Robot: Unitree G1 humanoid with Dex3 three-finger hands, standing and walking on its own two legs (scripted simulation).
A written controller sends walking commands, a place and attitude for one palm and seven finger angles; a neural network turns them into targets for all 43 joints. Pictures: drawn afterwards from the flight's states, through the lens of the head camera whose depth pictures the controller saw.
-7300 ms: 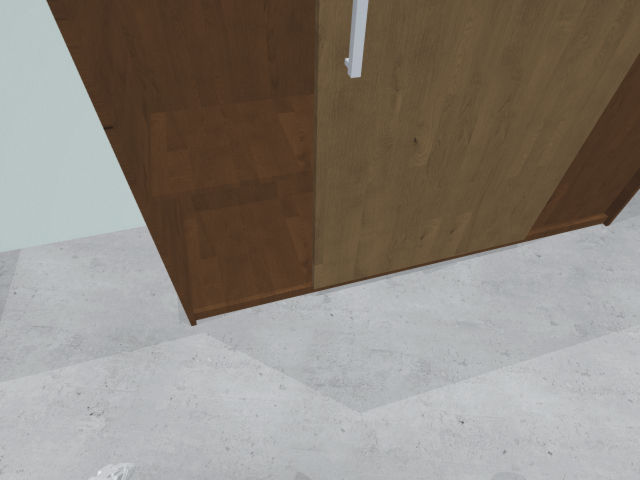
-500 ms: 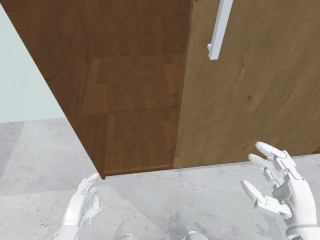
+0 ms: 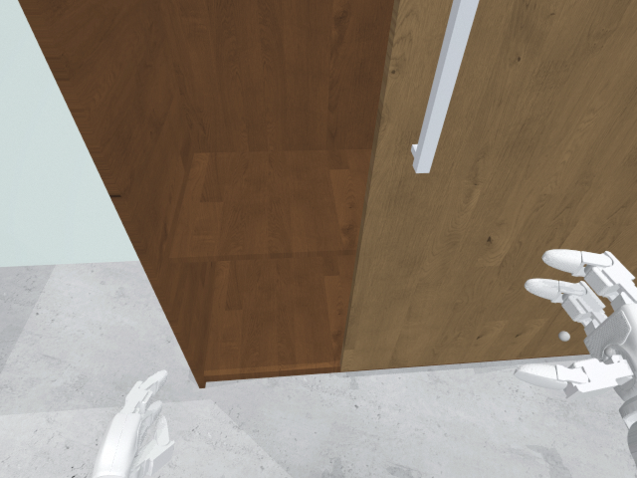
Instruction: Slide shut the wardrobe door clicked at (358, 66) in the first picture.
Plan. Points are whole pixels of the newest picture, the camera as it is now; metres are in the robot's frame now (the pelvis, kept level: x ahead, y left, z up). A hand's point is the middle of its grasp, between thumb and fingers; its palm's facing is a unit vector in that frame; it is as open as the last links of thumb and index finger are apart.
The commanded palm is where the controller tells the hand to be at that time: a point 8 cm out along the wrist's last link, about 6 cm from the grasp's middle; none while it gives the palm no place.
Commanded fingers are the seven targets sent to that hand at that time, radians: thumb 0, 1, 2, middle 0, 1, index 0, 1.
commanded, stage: raise the hand with hooked fingers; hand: right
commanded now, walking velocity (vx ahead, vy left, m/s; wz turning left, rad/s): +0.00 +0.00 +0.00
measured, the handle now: (440, 71) +0.57 -0.15 +0.26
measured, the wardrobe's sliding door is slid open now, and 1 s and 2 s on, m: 0.44 0.44 0.44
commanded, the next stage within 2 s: move the hooked fingers beside the handle in 1.00 s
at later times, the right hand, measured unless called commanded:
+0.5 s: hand out of the picture +0.27 -0.27 +0.25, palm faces +0.02 +0.99 -0.14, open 13.9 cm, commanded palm +0.24 -0.32 +0.26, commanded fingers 0.00 0.50 -0.30 0.30 1.20 0.30 1.20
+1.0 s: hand out of the picture +0.27 -0.27 +0.25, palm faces +0.02 +0.99 -0.12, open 13.9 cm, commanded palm +0.24 -0.31 +0.26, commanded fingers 0.00 0.50 -0.30 0.30 1.20 0.30 1.20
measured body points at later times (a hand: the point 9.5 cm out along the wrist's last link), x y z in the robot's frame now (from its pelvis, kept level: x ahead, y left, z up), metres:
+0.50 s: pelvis +0.01 +0.00 +0.01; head -0.02 +0.02 +0.46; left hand +0.22 +0.21 -0.05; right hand +0.27 -0.32 +0.26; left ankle +0.01 +0.11 -0.73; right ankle +0.01 -0.13 -0.73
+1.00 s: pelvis +0.00 +0.01 +0.01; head -0.03 +0.02 +0.46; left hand +0.20 +0.22 -0.05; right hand +0.26 -0.32 +0.26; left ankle +0.01 +0.11 -0.73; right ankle +0.01 -0.13 -0.73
